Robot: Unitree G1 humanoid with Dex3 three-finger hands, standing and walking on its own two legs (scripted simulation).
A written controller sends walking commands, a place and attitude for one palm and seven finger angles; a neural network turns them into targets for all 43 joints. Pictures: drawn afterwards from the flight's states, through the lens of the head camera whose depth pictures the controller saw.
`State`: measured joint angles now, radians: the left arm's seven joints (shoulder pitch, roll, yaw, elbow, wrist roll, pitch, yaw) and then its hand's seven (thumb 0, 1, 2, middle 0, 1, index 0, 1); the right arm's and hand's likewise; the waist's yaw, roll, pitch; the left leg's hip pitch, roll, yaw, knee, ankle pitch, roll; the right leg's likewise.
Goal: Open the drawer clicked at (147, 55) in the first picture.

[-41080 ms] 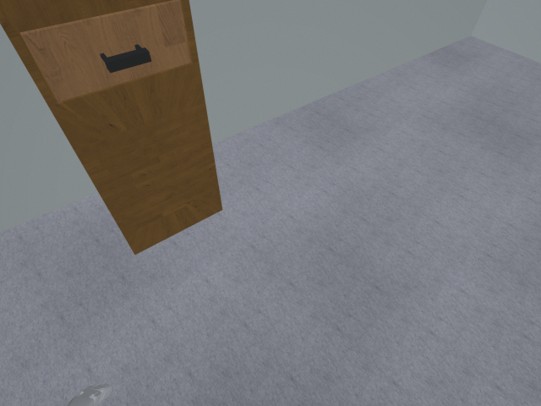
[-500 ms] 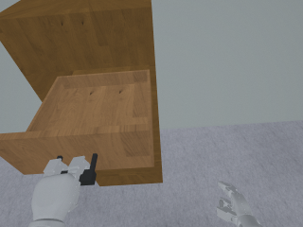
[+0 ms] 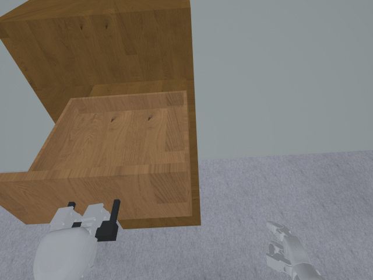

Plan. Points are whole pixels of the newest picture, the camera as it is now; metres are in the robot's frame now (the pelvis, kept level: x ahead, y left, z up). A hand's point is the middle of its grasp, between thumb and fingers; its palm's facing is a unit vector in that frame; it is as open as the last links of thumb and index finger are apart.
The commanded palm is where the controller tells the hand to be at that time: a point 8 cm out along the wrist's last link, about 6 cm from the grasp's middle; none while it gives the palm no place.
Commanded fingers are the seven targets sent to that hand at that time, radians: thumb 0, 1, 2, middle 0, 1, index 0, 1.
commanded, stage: pull the drawer open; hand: left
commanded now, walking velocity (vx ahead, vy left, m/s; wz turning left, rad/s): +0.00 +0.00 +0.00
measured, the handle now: (89, 219) +0.20 +0.22 +0.07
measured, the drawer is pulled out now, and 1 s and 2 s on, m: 0.30 0.30 0.30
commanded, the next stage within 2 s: open the thumb to release the handle in 0.14 s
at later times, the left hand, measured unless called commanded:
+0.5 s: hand (88, 248) +0.16 +0.21 +0.06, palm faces +0.11 -0.13 -0.99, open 7.5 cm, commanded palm +0.12 +0.21 +0.11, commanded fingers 0.00 -0.08 0.48 -0.33 -1.25 -0.33 -1.25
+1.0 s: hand (91, 245) +0.16 +0.21 +0.05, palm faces +0.08 -0.11 -0.99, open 13.7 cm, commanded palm +0.13 +0.21 +0.10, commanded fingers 0.00 -0.50 0.30 -0.30 -1.20 -0.30 -1.20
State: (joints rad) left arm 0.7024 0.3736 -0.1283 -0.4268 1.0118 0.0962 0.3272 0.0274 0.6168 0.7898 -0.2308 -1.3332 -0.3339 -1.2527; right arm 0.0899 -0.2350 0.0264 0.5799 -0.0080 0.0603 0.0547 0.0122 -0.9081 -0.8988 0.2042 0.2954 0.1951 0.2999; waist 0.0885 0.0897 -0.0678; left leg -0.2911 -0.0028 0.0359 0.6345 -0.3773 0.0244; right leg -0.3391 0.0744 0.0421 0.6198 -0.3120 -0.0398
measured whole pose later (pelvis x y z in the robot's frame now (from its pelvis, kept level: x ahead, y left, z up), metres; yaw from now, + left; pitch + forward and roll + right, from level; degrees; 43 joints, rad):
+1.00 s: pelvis -0.03 -0.01 +0.01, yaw +3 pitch -1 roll +0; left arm 0.36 0.33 -0.17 -0.19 1.05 0.15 0.27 -0.01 -0.47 0.31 -0.31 -1.21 -0.32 -1.20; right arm 0.08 -0.23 0.02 0.67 -0.01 0.04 -0.02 0.01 -0.91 -0.90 0.20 0.30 0.20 0.30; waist 0.12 0.09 -0.01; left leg -0.25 -0.02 -0.01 0.55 -0.29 0.01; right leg -0.28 0.06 0.00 0.54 -0.25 -0.05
